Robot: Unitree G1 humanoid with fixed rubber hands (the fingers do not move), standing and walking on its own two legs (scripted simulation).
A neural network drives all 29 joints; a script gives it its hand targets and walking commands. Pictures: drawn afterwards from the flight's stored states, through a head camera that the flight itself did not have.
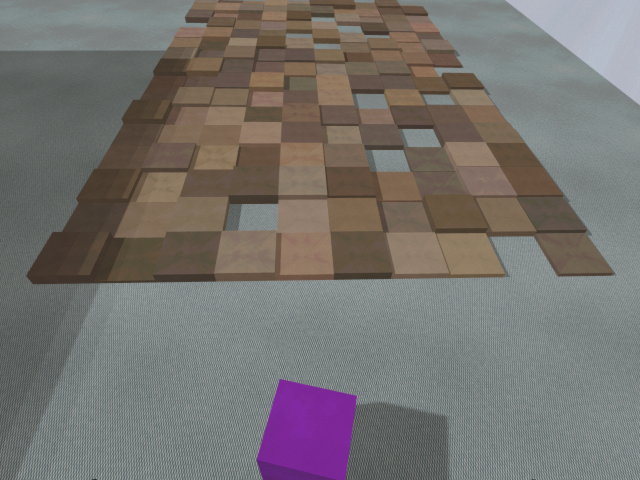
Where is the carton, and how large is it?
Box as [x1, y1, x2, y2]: [257, 379, 356, 479]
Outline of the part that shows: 280,379 257,457 257,462 263,479 344,479 356,396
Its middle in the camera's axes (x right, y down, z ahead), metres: -0.03 +0.54 +1.04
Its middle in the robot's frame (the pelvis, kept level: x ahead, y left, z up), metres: +0.38 +0.01 -0.66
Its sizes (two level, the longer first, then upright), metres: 0.210 0.200 0.250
